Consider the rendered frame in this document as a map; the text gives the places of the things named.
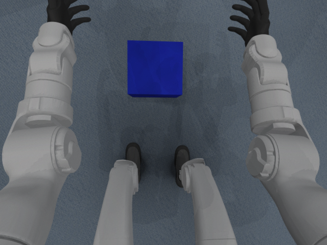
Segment robot left foot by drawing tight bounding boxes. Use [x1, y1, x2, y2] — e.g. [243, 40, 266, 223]
[126, 142, 142, 183]

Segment robot left hand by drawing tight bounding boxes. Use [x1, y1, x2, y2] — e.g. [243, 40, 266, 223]
[46, 0, 91, 35]

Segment right robot upper arm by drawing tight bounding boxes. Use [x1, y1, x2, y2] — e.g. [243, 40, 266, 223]
[245, 133, 327, 245]

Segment robot foot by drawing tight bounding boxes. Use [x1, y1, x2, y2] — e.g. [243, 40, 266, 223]
[174, 145, 190, 188]
[126, 142, 142, 183]

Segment robot right hand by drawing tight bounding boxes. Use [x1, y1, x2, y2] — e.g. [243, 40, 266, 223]
[228, 0, 270, 47]

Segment robot right foot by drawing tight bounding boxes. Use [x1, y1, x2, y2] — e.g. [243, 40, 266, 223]
[174, 145, 190, 188]

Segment left robot forearm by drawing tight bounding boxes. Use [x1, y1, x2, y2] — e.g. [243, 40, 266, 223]
[2, 22, 77, 173]

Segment carton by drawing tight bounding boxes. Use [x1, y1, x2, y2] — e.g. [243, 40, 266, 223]
[127, 40, 183, 98]

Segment left robot upper arm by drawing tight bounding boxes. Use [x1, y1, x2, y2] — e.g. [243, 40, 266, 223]
[0, 126, 82, 245]

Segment right robot forearm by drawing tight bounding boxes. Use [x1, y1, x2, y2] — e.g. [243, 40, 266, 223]
[241, 34, 319, 173]

